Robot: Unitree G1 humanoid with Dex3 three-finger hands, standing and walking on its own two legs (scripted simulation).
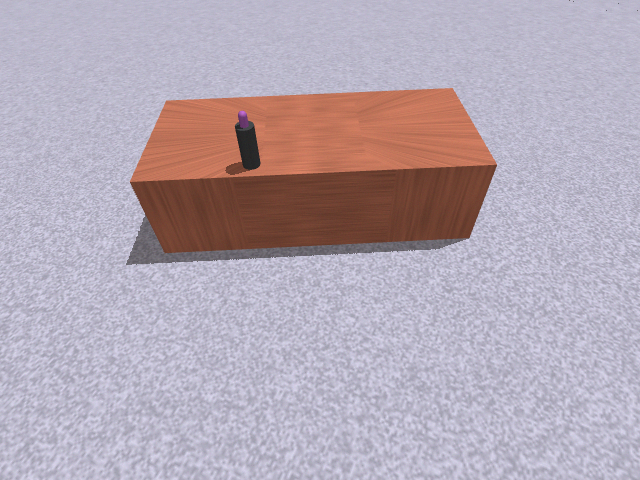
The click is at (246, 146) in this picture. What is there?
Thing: necked bottle
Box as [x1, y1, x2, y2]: [235, 111, 260, 169]
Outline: 240,111 238,113 239,121 235,125 237,139 243,166 245,168 252,169 257,167 260,163 253,123 247,120 246,113 244,111
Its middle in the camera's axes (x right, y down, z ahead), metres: -0.26 -0.36 +1.36
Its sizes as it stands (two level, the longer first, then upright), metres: 0.065 0.065 0.214
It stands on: a support 0.39 m high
